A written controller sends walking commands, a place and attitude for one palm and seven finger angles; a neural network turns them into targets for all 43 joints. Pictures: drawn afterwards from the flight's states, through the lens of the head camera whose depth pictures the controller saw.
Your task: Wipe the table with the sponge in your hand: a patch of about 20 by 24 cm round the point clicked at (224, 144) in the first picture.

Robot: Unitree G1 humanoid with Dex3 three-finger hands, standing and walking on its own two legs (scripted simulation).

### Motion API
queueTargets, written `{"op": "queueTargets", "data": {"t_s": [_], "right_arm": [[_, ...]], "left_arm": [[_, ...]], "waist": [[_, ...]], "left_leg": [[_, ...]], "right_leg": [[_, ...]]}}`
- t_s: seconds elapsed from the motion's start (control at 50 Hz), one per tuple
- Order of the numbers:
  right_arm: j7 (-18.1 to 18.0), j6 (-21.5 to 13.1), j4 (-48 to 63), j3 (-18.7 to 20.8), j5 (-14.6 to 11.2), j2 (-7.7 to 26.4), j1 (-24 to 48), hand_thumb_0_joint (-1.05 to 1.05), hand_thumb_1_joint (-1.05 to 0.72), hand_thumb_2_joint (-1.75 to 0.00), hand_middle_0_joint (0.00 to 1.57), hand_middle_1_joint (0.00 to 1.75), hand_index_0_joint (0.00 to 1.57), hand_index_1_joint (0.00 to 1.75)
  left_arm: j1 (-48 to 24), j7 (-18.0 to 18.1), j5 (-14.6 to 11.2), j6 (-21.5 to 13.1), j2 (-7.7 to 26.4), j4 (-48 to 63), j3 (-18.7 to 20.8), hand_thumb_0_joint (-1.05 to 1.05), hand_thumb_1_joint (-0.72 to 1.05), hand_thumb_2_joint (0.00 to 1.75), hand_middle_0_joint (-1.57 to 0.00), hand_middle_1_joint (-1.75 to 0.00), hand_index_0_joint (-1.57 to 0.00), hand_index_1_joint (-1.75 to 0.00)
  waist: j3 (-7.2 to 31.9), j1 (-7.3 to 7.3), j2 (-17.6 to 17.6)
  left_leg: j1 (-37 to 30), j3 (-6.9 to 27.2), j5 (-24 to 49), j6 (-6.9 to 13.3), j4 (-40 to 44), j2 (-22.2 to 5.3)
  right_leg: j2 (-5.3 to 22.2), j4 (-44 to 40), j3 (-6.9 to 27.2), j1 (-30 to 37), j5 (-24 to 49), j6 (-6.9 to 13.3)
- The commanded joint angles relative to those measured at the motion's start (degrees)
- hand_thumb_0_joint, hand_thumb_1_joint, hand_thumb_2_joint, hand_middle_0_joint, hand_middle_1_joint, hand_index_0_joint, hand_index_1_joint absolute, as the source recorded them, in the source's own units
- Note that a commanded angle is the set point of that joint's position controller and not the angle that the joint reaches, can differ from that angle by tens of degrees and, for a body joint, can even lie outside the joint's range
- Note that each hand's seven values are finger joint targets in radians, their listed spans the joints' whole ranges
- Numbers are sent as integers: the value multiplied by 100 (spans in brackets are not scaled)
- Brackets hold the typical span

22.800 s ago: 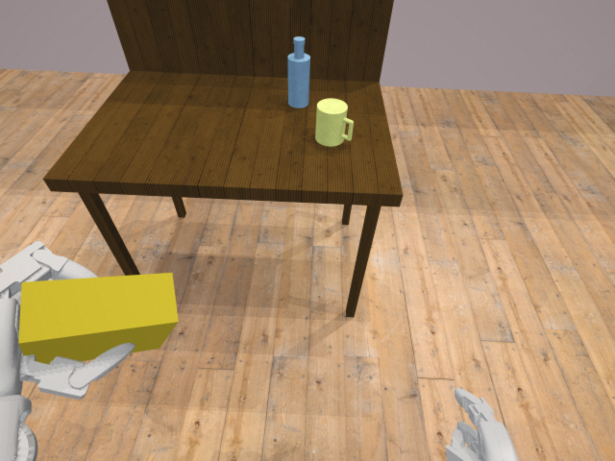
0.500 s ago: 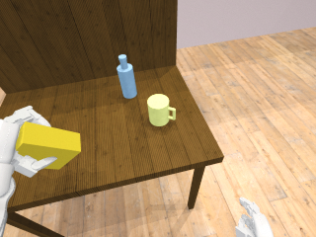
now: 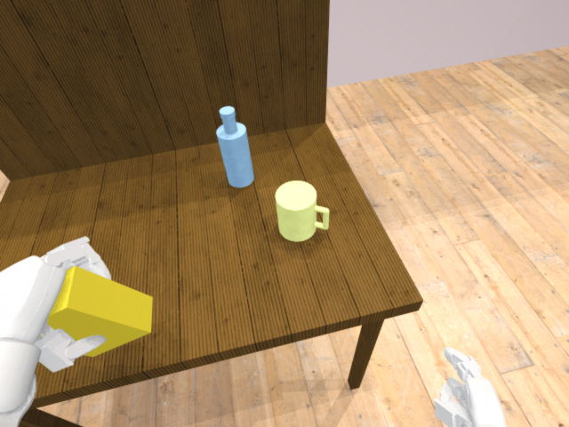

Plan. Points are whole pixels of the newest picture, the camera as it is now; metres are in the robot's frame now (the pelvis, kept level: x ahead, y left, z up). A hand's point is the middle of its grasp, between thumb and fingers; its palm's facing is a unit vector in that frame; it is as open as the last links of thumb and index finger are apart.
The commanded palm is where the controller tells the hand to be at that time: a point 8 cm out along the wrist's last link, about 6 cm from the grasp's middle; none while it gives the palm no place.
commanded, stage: turn the palm down, sponge in hand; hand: left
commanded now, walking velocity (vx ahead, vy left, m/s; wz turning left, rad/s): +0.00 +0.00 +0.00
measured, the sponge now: (98, 319) +0.21 +0.28 +0.07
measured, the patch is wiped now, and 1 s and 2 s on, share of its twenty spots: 0.00 0.00 0.00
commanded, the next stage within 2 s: move the sponge above the wiping area in 1.10 s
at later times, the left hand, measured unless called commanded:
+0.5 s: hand (61, 318) +0.20 +0.30 +0.10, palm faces +0.04 -0.16 -0.99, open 9.6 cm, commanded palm +0.17 +0.30 +0.17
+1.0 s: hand (75, 317) +0.20 +0.28 +0.11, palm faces +0.04 -0.06 -1.00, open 9.6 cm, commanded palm +0.17 +0.27 +0.17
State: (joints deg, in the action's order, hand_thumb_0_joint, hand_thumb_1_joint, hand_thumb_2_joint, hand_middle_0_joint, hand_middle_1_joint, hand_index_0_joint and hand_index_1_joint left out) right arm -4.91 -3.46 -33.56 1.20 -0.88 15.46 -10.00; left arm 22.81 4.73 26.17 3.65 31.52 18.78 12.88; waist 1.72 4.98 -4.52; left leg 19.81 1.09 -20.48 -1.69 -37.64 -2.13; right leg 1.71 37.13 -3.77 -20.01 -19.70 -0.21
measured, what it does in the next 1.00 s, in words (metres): stands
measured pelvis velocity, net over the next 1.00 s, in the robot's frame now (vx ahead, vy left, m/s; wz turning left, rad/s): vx -0.02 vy -0.01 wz -0.01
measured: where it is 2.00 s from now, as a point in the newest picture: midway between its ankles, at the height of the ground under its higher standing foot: outside the picture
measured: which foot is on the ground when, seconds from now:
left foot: down 0.00-1.00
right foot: down 0.00-1.00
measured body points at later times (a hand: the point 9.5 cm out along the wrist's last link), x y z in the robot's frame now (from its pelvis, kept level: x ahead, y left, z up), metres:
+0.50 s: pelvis -0.02 +0.02 +0.01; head -0.01 +0.00 +0.46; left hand +0.19 +0.31 +0.15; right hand +0.22 -0.16 -0.07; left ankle -0.01 +0.14 -0.72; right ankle -0.01 -0.12 -0.72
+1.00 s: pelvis -0.02 -0.01 +0.02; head -0.02 -0.05 +0.47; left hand +0.19 +0.28 +0.16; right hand +0.23 -0.21 -0.07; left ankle -0.01 +0.14 -0.72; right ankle -0.01 -0.12 -0.72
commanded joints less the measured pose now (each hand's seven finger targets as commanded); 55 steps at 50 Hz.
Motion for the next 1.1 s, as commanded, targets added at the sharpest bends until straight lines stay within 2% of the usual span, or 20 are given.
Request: {"op": "queueTargets", "data": {"t_s": [0.0,0.08,0.2,0.3,0.38,0.46,0.48,0.5,0.58,0.6,0.62,0.7,0.78,0.8,0.82,0.88,0.9,0.98,1.0,1.08], "right_arm": [[-32,-328,961,99,26,510,646,0,-90,-90,20,30,20,30],[77,-194,912,64,-23,479,851,0,-90,-90,20,30,20,30],[123,-28,952,-49,-102,486,1092,0,-90,-90,20,30,20,30],[62,-73,941,-142,-120,440,1336,0,-90,-90,20,30,20,30],[72,-114,816,-155,-44,395,1502,0,-90,-90,20,30,20,30],[109,-42,617,-98,2,417,1356,0,-90,-90,20,30,20,30],[137,-39,605,-136,-20,397,1595,0,-90,-90,20,30,20,30],[156,-42,616,-121,-44,366,1506,0,-90,-90,20,30,20,30],[184,-12,553,-149,-89,425,1868,0,-90,-90,20,30,20,30],[187,-29,576,-131,-118,418,1778,0,-90,-90,20,30,20,30],[180,-36,541,-115,-110,461,1760,0,-90,-90,20,30,20,30],[162,-135,612,-152,-136,431,1907,0,-90,-90,20,30,20,30],[123,-213,574,-131,-38,430,1996,0,-90,-90,20,30,20,30],[112,-239,567,-114,-44,385,1836,0,-90,-90,20,30,20,30],[119,-237,505,-73,-14,422,1760,0,-90,-90,20,30,20,30],[132,-198,427,-42,-12,419,1883,0,-90,-90,20,30,20,30],[151,-200,440,-33,-59,381,1802,0,-90,-90,20,30,20,30],[158,-157,404,-21,-105,448,2082,0,-90,-90,20,30,20,30],[172,-180,465,-10,-134,438,1971,0,-90,-90,20,30,20,30],[167,-214,526,-72,-133,465,2207,0,-90,-90,20,30,20,30]], "left_arm": [[-954,358,498,-246,1401,1525,842,0,10,130,-120,-160,-120,-160],[-834,515,839,214,1531,1225,1026,0,10,130,-120,-160,-120,-160],[-1325,224,1161,880,1092,967,152,0,10,130,-120,-160,-120,-160],[-1749,-86,1571,875,970,1071,-371,0,10,130,-120,-160,-120,-160],[-1914,-15,2025,672,1428,1212,19,0,10,130,-120,-160,-120,-160],[-2020,198,2306,622,1462,785,137,0,10,130,-120,-160,-120,-160],[-1970,236,2333,745,1522,666,299,0,10,130,-120,-160,-120,-160],[-2056,258,2312,776,1229,693,36,0,10,130,-120,-160,-120,-160],[-1967,174,2374,1109,1155,207,-121,0,10,130,-120,-160,-120,-160],[-2031,100,2344,1151,832,227,-498,0,10,130,-120,-160,-120,-160],[-2059,35,2415,1167,982,162,-482,0,10,130,-120,-160,-120,-160],[-2238,-255,2523,1206,715,178,-938,0,10,130,-120,-160,-120,-160],[-2381,-255,2690,839,1485,531,-180,0,10,130,-120,-160,-120,-160],[-2380,-201,2681,734,1231,595,-344,0,10,130,-120,-160,-120,-160],[-2385,-120,2753,630,1505,542,-62,0,10,130,-120,-160,-120,-160],[-2326,90,2758,649,1518,308,183,0,10,130,-120,-160,-120,-160],[-2355,142,2680,670,1120,264,-136,0,10,130,-120,-160,-120,-160],[-2275,179,2601,978,1082,-95,-156,0,10,130,-120,-160,-120,-160],[-2220,139,2534,1027,797,-34,-468,0,10,130,-120,-160,-120,-160],[-2250,-110,2583,1182,869,88,-635,0,10,130,-120,-160,-120,-160]], "waist": [[1111,-40,-34],[1020,124,-421],[835,81,-247],[791,48,-266],[972,181,-444],[974,236,-446],[858,312,-602],[986,265,-496],[698,289,-264],[704,206,-103],[703,218,-30],[572,154,164],[888,314,190],[1036,267,190],[1008,324,92],[774,377,-1],[724,282,-45],[587,335,-74],[645,267,-2],[552,285,48]], "left_leg": [[-635,-70,2316,310,405,101],[-675,24,2715,188,596,3],[-722,108,2307,175,993,-41],[-852,259,1699,254,1274,-21],[-1011,416,1742,266,1377,-37],[-1025,395,1978,230,1388,-25],[-943,386,1767,217,1444,13],[-995,281,1920,230,1382,27],[-993,216,1707,235,1462,133],[-982,130,1686,271,1456,126],[-1000,137,1654,284,1476,146],[-1021,78,1410,379,1470,248],[-1364,137,1682,390,1384,312],[-1401,43,1846,407,1314,288],[-1472,68,2002,384,1308,279],[-1465,117,2006,329,1341,279],[-1402,22,1970,326,1340,239],[-1340,3,1787,300,1426,275],[-1294,-79,1763,321,1413,244],[-1288,1,1728,345,1482,320]], "right_leg": [[1,-605,46,452,1848,10],[-47,-689,58,559,1762,90],[-68,-926,-37,675,1334,112],[-107,-1070,-11,788,1055,149],[-191,-1101,120,1006,1148,194],[-142,-1192,84,1007,1186,200],[-209,-1223,173,1109,1125,254],[-154,-1213,69,1110,1175,230],[-179,-1446,250,1132,1071,266],[-121,-1435,113,1128,1069,216],[-110,-1462,154,1124,1062,206],[-108,-1584,253,1139,849,199],[-170,-1680,560,1265,1055,256],[-97,-1621,361,1314,1170,218],[-109,-1642,442,1273,1316,250],[-161,-1766,653,1200,1312,318],[-86,-1736,477,1186,1286,263],[-112,-1805,608,1159,1129,267],[-50,-1739,450,1233,1135,207],[-101,-1745,575,1227,1140,232]]}}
